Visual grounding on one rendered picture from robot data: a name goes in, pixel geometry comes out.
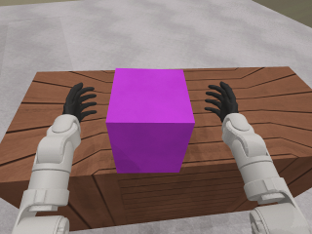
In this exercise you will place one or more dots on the robot left forearm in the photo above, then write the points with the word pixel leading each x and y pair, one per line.
pixel 47 188

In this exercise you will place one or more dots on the robot left hand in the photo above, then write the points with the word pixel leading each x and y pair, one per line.
pixel 74 99

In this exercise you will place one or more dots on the pedestal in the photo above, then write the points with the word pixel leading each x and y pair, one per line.
pixel 276 102

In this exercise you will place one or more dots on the right robot upper arm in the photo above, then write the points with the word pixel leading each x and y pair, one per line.
pixel 277 219

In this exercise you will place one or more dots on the robot right forearm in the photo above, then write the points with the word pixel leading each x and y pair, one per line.
pixel 262 181

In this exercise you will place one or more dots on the carton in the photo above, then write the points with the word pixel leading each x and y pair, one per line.
pixel 149 120

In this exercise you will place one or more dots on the robot right hand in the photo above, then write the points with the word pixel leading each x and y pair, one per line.
pixel 227 101

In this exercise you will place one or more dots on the left robot upper arm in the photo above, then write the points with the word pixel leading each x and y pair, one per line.
pixel 48 224

